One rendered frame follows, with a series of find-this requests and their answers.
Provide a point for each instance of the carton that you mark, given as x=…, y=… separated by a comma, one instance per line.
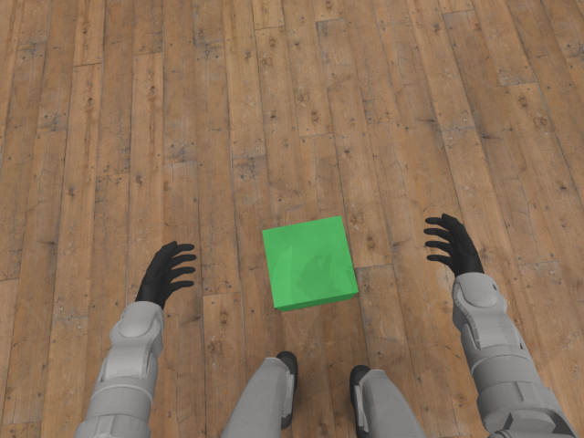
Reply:
x=309, y=264

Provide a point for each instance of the left robot hand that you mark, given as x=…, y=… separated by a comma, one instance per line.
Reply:
x=156, y=285

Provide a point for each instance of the robot left forearm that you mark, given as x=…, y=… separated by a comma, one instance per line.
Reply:
x=122, y=397

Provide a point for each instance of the right robot hand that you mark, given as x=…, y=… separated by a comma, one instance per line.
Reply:
x=463, y=255

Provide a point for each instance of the robot left thigh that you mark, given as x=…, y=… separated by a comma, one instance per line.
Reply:
x=258, y=412

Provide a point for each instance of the robot right forearm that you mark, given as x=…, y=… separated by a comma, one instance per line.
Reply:
x=511, y=393

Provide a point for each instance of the robot right foot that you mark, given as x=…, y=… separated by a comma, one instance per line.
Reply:
x=356, y=374

